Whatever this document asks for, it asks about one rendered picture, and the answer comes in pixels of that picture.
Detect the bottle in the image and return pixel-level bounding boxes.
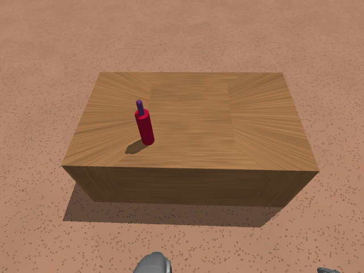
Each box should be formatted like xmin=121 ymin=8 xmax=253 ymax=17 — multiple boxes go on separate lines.
xmin=135 ymin=100 xmax=155 ymax=146

